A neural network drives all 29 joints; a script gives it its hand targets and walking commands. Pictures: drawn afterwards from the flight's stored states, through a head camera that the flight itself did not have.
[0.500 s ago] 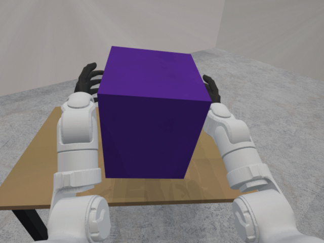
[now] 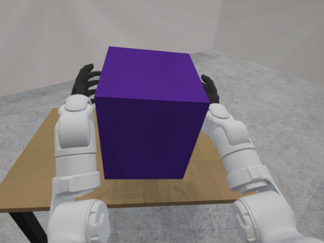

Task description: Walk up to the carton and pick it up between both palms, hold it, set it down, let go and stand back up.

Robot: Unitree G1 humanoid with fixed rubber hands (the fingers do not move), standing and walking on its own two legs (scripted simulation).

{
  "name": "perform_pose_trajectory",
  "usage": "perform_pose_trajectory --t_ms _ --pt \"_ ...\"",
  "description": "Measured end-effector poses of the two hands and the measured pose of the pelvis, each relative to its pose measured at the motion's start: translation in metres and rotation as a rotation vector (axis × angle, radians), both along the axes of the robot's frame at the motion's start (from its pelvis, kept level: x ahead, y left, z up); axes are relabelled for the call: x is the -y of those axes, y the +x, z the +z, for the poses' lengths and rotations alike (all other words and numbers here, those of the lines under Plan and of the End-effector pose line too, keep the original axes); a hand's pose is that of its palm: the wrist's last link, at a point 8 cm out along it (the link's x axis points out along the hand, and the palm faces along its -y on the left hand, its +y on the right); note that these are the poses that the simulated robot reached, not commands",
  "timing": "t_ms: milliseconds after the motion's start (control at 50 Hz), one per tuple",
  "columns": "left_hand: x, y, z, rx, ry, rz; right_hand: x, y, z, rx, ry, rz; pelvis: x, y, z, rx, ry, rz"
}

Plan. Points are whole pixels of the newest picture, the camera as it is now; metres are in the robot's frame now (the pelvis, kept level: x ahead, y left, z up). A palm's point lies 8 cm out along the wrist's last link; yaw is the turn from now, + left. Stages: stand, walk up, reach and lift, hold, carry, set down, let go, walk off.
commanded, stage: hold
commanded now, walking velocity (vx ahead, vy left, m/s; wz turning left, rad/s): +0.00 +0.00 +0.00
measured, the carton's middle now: (147, 115) +0.38 +0.01 +0.20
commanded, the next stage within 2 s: none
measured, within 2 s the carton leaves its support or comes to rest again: neither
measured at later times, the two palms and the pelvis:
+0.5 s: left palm (83, 96) +0.36 +0.15 +0.26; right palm (209, 106) +0.36 -0.14 +0.23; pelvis +0.00 +0.00 +0.00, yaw +0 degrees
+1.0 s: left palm (82, 96) +0.36 +0.15 +0.26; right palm (210, 106) +0.36 -0.14 +0.24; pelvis -0.01 +0.00 +0.00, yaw +0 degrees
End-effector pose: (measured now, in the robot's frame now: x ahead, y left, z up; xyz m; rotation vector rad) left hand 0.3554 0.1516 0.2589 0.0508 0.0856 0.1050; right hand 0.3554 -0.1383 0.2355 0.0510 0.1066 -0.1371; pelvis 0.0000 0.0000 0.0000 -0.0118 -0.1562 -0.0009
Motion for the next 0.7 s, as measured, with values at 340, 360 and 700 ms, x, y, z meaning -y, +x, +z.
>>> perform_pose_trajectory --t_ms 340,360,700 --pt "0.0022 0.0054 0.002 -0.023 0.018 -0.009 0.0013 0.0014 -0.0046 -0.023 -0.001 -0.008 -0.0034 -0.0057 0.0003 -0.02 0.001 -0.002" --pt "0.0026 0.0063 0.0018 -0.022 0.018 -0.01 0.0017 0.0018 -0.0046 -0.021 -0.004 -0.009 -0.0033 -0.0055 0.0003 -0.02 0.001 -0.002" --pt "-0.0003 0.0027 -0.0011 -0.014 0.009 0.006 -0.0006 0.0037 -0.0029 -0.013 -0.006 0.006 -0.0006 0.0015 -0.0002 0.001 0.0 0.001"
